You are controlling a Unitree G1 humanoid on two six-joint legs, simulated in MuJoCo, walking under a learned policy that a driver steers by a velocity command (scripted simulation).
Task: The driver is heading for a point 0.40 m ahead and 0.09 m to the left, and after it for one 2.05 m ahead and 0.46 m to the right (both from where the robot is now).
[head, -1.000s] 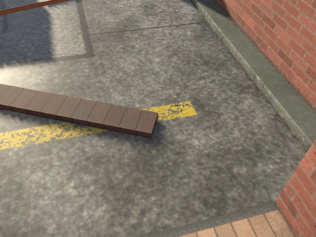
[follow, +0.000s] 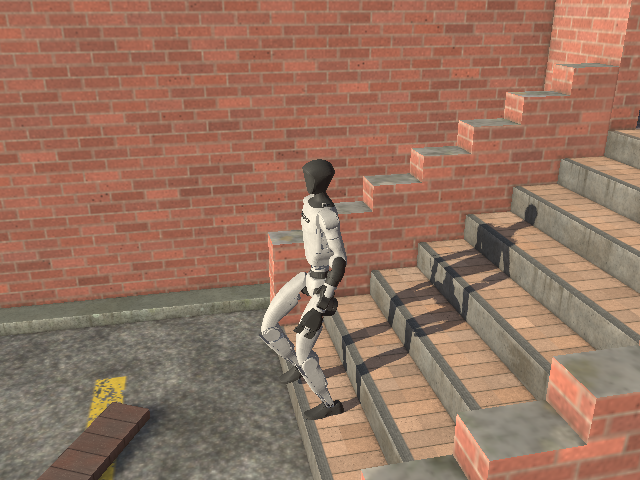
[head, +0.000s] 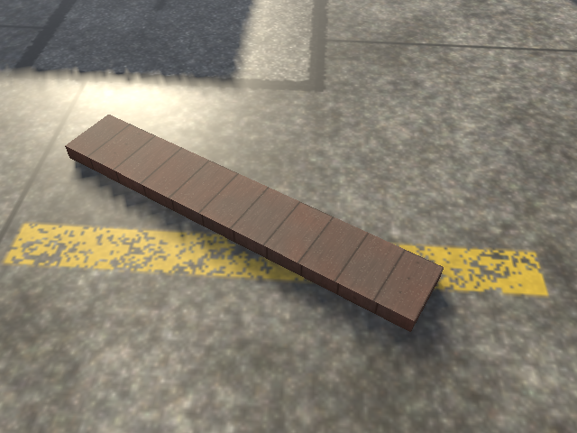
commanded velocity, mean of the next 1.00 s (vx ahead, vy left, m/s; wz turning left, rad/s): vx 0.50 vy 0.00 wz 0.05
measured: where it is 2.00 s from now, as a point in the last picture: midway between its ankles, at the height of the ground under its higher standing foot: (326, 264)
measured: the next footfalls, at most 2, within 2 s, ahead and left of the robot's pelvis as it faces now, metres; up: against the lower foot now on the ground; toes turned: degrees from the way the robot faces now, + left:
right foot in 0.20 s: +0.28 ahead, -0.17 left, -0.17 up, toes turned +5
left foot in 0.62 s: +0.53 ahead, +0.12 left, -0.17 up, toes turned +9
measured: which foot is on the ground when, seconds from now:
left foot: down 0.00-0.22, up 0.24-0.60, down 0.62-1.00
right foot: up 0.00-0.18, down 0.20-0.64, up 0.66-1.00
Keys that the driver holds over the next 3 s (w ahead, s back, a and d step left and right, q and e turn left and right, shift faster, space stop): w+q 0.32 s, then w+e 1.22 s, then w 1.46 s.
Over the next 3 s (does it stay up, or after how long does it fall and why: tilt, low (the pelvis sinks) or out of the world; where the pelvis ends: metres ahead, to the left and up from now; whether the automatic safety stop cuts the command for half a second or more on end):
stays up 1.60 -0.36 -0.16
